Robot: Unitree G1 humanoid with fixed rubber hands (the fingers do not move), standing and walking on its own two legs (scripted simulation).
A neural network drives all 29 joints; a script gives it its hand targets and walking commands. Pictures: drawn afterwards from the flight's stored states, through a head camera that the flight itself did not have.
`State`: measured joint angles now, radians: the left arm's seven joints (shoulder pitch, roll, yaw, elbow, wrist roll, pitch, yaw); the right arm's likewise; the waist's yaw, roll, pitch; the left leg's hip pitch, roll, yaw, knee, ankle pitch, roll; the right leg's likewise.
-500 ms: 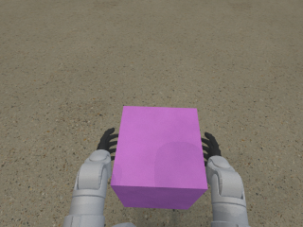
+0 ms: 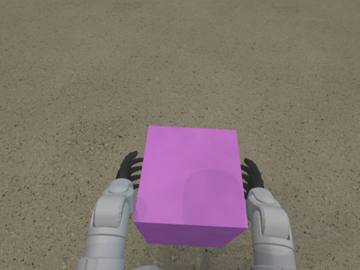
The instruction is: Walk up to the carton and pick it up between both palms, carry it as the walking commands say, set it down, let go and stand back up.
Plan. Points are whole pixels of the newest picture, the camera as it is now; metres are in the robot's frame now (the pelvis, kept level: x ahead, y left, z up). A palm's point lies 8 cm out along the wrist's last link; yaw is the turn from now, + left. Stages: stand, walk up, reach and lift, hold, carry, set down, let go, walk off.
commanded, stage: hold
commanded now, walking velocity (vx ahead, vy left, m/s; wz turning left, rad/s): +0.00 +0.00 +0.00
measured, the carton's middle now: (188, 191) +0.29 -0.02 -0.03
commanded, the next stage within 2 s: set down in 0.78 s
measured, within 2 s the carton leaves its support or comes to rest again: neither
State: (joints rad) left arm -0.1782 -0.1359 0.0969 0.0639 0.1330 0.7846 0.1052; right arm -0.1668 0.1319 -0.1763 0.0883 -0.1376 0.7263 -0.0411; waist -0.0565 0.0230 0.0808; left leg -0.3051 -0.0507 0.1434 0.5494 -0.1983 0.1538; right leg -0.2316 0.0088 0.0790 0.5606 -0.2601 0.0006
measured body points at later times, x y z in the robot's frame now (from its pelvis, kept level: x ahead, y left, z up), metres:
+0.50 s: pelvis +0.00 -0.05 +0.00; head -0.05 -0.06 +0.45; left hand +0.31 +0.08 +0.03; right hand +0.31 -0.22 +0.02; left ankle +0.07 +0.02 -0.73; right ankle +0.04 -0.18 -0.73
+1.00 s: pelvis +0.05 -0.10 +0.01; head -0.03 -0.10 +0.45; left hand +0.30 +0.07 +0.02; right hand +0.33 -0.22 +0.03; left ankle +0.07 +0.02 -0.73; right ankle +0.04 -0.18 -0.73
